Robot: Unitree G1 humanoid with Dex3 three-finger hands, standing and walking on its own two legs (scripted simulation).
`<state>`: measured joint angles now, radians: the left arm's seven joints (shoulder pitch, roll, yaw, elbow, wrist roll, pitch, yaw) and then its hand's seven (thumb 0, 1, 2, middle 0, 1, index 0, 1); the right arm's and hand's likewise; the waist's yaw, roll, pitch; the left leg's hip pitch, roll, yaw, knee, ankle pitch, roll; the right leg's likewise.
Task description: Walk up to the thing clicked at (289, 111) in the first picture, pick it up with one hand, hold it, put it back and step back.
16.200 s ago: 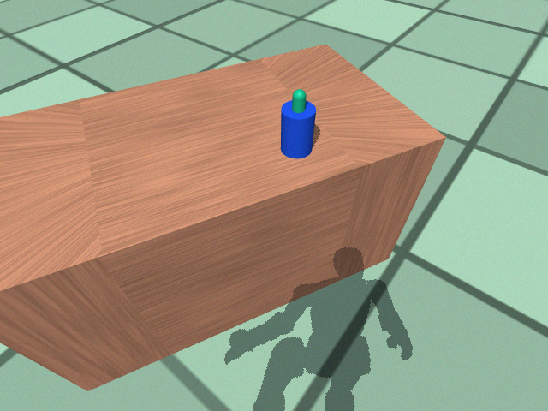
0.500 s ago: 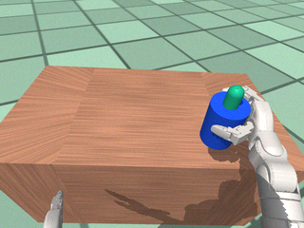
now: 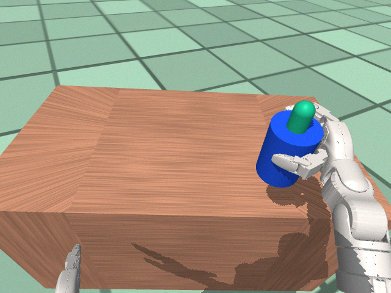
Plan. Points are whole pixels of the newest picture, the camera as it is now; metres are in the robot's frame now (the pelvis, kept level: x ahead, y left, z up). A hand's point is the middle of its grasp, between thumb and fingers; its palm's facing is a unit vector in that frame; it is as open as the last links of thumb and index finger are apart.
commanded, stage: hold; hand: right
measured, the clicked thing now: (289, 141) +0.33 -0.16 +0.19
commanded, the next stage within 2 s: crouch in 1.72 s
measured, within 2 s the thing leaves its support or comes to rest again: neither
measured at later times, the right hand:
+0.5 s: hand (295, 146) +0.33 -0.17 +0.19, palm faces +0.14 +0.99 -0.03, open 11.7 cm
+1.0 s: hand (294, 141) +0.33 -0.16 +0.20, palm faces +0.12 +0.99 -0.03, open 11.7 cm
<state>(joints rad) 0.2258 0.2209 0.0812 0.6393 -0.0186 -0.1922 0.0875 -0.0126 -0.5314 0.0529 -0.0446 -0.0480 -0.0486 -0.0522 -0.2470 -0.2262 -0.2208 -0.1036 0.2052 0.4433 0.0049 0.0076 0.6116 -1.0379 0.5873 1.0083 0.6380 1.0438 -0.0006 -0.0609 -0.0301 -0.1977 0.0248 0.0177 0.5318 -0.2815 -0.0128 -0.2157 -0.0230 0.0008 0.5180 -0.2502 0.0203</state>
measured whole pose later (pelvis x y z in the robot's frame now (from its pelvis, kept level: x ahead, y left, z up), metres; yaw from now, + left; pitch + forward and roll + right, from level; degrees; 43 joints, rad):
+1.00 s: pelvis +0.00 +0.00 +0.00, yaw +0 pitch -3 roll +0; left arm 0.22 0.23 0.09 0.66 -0.02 -0.20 0.10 -0.01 -0.53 0.05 -0.05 -0.05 -0.05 -0.05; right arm -0.24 -0.22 -0.22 -0.13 0.20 0.47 0.00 0.01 0.61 -1.04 0.59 1.01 0.64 1.04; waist 0.00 -0.06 -0.03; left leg -0.20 0.02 0.02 0.54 -0.29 -0.01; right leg -0.22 -0.02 0.00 0.53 -0.26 0.02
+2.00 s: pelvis +0.00 +0.00 +0.00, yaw +0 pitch -2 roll +0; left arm 0.23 0.22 0.08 0.65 -0.01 -0.20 0.09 -0.01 -0.53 0.05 -0.04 -0.04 -0.04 -0.05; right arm -0.26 -0.21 -0.22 -0.08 0.20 0.46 -0.01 0.01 0.61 -1.04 0.59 1.01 0.64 1.04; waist 0.00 -0.06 -0.02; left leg -0.21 0.02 0.02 0.54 -0.29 -0.01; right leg -0.23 -0.03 0.00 0.52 -0.26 0.03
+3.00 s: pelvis +0.00 -0.01 -0.02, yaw +2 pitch +10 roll +1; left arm 0.26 0.21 0.05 0.46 0.02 -0.14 0.06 -0.01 -0.52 0.05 -0.05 -0.04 -0.06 -0.05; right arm -0.63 -0.32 -0.32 0.88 0.10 -0.24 0.00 0.01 0.61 -1.04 0.59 1.00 0.64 1.03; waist 0.11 0.01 -0.06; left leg -0.54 0.00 -0.01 0.70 -0.33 -0.03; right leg -0.57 -0.05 -0.02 0.74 -0.34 0.01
